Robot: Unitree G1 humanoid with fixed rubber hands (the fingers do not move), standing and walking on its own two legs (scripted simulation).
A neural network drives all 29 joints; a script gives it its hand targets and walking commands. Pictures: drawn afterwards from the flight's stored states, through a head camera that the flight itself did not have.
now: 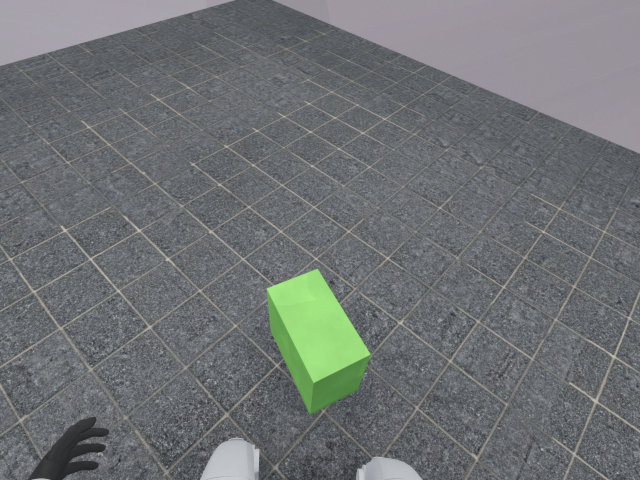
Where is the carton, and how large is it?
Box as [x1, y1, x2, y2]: [267, 269, 370, 414]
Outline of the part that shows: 317,269 267,288 271,332 310,414 356,390 370,354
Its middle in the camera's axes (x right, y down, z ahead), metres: -0.02 +0.30 +1.13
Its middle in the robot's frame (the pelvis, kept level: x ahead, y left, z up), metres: +0.57 -0.03 -0.59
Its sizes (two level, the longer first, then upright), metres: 0.298 0.163 0.260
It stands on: the floor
